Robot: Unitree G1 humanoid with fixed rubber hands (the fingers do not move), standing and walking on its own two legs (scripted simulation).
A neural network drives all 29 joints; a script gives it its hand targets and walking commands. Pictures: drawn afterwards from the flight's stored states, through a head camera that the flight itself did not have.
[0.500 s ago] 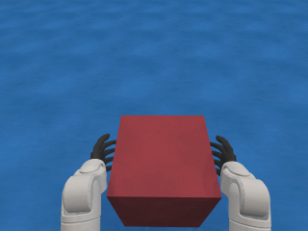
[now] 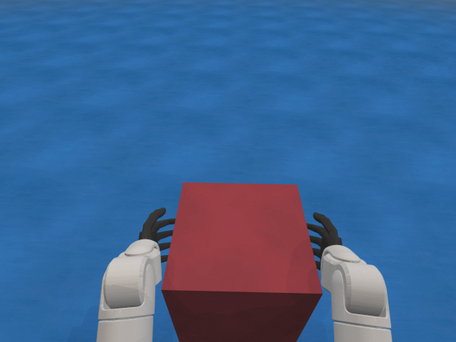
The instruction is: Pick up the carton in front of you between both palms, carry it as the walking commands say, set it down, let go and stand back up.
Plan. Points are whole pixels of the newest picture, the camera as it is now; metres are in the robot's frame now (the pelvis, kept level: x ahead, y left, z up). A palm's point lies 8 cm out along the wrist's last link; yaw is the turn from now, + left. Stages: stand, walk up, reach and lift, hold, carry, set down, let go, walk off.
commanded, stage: carry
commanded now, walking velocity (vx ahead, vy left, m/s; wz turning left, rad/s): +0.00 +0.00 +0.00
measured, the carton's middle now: (238, 268) +0.28 +0.00 +0.00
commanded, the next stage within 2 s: hold in 1.22 s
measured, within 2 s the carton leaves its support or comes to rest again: neither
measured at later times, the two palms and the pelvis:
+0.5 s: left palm (160, 268) +0.26 +0.13 +0.04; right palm (333, 271) +0.26 -0.17 +0.04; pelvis -0.03 -0.02 +0.00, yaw +0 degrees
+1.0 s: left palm (161, 277) +0.24 +0.13 +0.04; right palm (342, 281) +0.24 -0.17 +0.04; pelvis -0.05 -0.02 +0.00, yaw +0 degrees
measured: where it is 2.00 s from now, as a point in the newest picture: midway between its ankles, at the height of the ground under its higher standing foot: outside the picture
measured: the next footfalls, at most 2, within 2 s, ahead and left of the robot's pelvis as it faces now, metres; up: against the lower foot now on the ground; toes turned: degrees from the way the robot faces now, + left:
none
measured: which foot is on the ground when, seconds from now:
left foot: down 0.00-1.00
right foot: down 0.00-1.00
